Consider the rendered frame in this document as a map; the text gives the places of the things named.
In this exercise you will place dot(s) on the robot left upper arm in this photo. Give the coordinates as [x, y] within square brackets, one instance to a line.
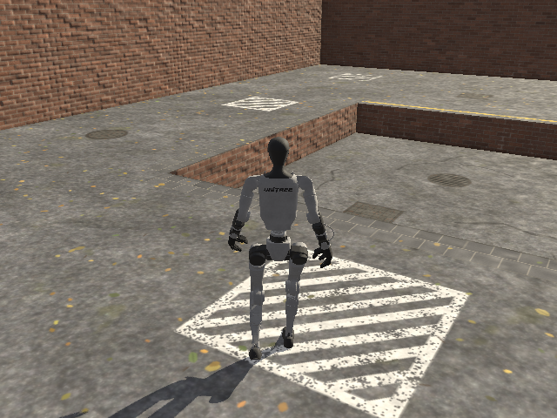
[251, 183]

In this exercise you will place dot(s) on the robot left forearm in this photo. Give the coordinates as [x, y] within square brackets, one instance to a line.
[236, 227]

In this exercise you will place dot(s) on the humanoid robot torso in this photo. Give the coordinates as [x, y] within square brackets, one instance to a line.
[278, 200]

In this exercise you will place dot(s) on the robot right upper arm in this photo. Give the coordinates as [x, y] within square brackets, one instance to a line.
[305, 183]

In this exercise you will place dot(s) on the robot right forearm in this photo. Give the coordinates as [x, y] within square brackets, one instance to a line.
[320, 232]

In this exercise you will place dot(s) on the robot left hand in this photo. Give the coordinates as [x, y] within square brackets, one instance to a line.
[240, 238]

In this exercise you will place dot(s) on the robot right hand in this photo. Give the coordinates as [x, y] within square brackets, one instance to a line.
[327, 253]

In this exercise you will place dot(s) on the robot left shin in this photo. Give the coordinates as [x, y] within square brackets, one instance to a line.
[255, 321]

